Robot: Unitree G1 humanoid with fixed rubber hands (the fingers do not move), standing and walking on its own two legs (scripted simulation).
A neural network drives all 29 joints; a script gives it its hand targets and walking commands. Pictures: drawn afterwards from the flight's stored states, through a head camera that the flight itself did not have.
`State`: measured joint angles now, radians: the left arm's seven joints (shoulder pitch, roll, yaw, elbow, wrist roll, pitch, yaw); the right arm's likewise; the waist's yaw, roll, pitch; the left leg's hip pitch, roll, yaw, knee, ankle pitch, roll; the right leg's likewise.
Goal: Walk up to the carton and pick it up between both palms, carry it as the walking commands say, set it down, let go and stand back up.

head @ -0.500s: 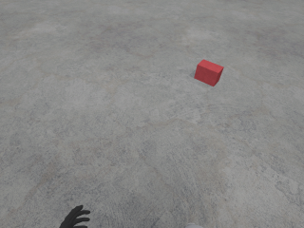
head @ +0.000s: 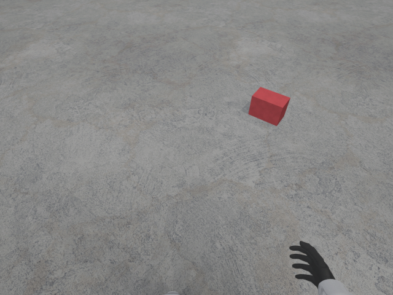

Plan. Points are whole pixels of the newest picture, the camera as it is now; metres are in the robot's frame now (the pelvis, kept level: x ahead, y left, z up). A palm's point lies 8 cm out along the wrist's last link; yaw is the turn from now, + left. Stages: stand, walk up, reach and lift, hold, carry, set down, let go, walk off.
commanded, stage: walk up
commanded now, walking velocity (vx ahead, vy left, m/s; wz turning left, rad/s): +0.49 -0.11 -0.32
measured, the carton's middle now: (268, 106) +1.57 -0.35 -0.68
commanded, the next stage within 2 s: none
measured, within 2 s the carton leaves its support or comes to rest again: neither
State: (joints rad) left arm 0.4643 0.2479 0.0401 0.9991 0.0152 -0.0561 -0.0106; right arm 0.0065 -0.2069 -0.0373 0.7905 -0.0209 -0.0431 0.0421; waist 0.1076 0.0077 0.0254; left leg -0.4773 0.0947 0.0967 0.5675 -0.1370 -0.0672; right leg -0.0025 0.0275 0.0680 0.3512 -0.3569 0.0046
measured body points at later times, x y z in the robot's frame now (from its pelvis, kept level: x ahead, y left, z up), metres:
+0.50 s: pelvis +0.22 -0.08 -0.01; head +0.25 -0.09 +0.44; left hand +0.42 +0.13 -0.13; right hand +0.10 -0.32 -0.15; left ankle +0.13 +0.12 -0.72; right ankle +0.28 -0.21 -0.74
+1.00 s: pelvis +0.46 -0.08 -0.01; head +0.49 -0.07 +0.44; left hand +0.39 +0.16 -0.16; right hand +0.62 -0.33 -0.12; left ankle +0.56 +0.01 -0.74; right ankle +0.29 -0.21 -0.71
